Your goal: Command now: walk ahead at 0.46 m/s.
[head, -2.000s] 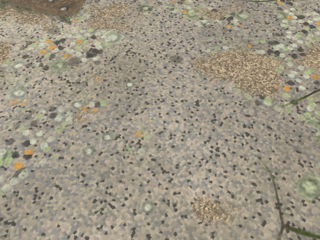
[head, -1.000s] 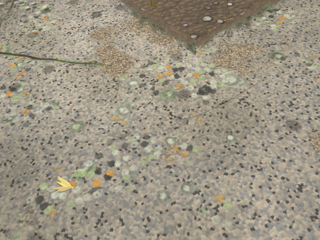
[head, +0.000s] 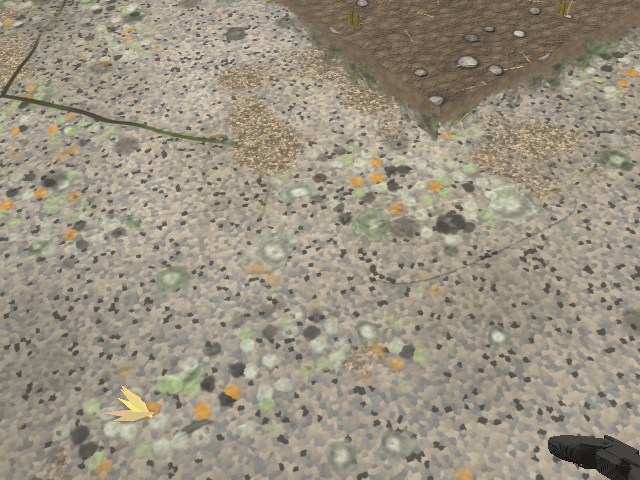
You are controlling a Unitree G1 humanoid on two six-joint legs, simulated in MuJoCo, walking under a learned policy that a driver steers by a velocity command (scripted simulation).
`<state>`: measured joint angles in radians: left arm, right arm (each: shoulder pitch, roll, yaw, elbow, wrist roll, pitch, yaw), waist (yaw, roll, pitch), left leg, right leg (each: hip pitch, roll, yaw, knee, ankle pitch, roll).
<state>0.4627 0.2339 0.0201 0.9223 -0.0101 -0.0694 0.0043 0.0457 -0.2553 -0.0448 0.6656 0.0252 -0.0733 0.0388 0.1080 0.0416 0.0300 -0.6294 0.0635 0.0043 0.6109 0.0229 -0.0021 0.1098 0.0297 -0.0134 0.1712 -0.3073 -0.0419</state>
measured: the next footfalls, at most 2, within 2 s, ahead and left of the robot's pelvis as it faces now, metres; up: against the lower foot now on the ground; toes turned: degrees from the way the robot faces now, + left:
left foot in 0.10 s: +0.26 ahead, +0.13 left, +0.00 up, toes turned +1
right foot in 0.50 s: +0.28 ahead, -0.11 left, +0.00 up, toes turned +0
